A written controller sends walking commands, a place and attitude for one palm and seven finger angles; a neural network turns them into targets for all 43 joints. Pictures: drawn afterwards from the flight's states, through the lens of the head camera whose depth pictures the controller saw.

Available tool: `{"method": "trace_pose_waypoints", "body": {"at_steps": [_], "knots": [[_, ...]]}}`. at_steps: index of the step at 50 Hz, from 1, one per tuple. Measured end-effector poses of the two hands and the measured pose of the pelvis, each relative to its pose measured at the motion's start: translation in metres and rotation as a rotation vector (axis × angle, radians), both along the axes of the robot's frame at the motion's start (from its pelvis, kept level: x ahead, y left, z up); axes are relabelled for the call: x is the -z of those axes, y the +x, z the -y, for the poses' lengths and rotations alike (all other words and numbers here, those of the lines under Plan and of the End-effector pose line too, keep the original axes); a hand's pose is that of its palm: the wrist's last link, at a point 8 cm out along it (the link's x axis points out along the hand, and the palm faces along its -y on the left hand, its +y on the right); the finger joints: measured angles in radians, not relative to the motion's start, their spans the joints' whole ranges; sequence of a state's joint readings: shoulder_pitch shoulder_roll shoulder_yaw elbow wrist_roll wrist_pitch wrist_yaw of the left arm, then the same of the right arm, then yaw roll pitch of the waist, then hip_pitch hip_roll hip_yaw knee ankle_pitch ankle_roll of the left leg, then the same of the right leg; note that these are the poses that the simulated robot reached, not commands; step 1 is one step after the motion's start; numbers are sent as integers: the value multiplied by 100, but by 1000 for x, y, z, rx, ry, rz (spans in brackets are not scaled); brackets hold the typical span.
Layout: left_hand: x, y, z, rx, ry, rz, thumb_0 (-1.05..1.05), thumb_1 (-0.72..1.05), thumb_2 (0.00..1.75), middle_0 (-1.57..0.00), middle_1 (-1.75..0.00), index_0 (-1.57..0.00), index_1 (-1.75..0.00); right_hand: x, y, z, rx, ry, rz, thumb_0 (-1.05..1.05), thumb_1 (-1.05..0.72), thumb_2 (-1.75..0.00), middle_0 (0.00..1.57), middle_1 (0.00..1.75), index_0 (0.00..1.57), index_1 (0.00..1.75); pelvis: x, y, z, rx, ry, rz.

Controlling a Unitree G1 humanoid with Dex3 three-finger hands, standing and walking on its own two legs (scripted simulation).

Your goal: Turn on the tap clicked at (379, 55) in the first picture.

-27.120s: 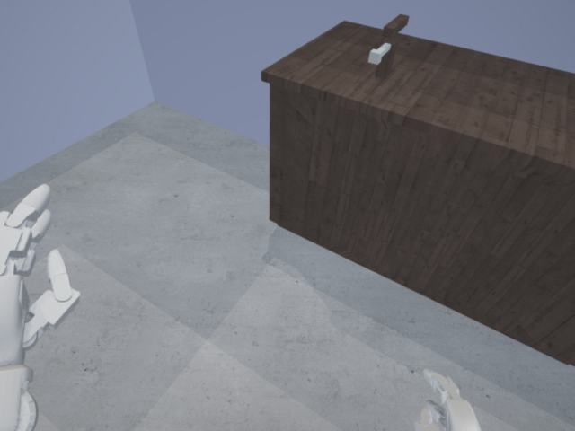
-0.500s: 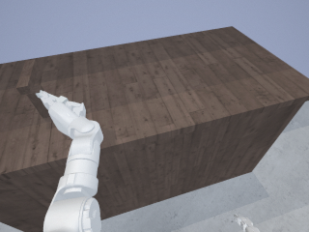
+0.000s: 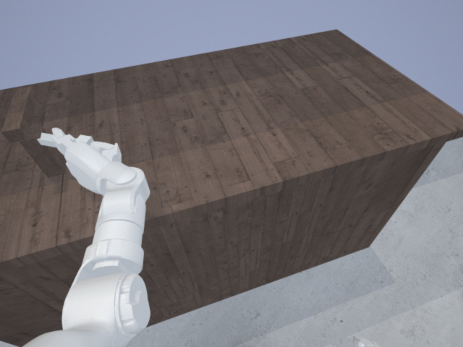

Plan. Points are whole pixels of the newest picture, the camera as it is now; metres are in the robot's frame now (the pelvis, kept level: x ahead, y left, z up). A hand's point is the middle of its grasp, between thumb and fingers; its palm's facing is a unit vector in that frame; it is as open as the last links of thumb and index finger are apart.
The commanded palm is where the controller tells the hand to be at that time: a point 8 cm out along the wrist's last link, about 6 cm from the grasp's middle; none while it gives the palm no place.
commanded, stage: lift the hand up off the lever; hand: left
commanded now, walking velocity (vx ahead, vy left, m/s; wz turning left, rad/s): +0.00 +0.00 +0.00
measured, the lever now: (84, 146) +0.44 +0.28 +0.13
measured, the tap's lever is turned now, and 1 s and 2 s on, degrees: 57 55 55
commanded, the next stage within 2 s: none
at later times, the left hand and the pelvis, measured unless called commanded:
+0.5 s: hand (113, 147) +0.43 +0.22 +0.13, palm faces +0.83 -0.56 -0.10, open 8.2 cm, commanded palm +0.37 +0.25 +0.14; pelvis +0.00 +0.01 +0.00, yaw -1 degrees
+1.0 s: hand (105, 146) +0.42 +0.23 +0.15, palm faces +0.83 -0.56 -0.09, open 8.1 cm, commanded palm +0.36 +0.25 +0.16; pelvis +0.00 +0.01 +0.01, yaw +0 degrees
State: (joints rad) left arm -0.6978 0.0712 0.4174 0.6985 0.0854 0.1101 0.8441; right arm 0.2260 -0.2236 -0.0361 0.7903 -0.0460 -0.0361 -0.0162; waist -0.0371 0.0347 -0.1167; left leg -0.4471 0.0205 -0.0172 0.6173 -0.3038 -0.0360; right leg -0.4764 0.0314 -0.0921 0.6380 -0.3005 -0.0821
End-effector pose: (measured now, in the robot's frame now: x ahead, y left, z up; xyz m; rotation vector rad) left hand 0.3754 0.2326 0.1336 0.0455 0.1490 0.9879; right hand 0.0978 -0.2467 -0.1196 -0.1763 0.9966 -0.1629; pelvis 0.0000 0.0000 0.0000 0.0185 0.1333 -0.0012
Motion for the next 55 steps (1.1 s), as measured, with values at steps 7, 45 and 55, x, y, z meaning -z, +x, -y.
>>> {"method": "trace_pose_waypoints", "body": {"at_steps": [7, 45, 55], "knots": [[0, 5, 0, 4, -6, -6, -5, 84, 90, -15, -15, -16, -16, 0, -10, 3, 18, -7, -15, 1, -90, -90, 20, 30, 20, 30, 0, -1, -1, 4, -1, -5], [-21, -11, -5, 7, -17, 7, 9, 84, 87, -15, -15, -15, -16, -12, 26, -14, -27, 10, 84, 1, -90, -90, 20, 30, 20, 30, -5, 2, -7, 9, -3, 44], [-33, -18, -6, 2, -2, 26, 5, 88, 89, -15, -15, -16, -16, -14, 37, -16, -46, 18, 100, 1, -90, -90, 20, 30, 20, 30, -7, 3, -5, 3, -1, 61]]}}
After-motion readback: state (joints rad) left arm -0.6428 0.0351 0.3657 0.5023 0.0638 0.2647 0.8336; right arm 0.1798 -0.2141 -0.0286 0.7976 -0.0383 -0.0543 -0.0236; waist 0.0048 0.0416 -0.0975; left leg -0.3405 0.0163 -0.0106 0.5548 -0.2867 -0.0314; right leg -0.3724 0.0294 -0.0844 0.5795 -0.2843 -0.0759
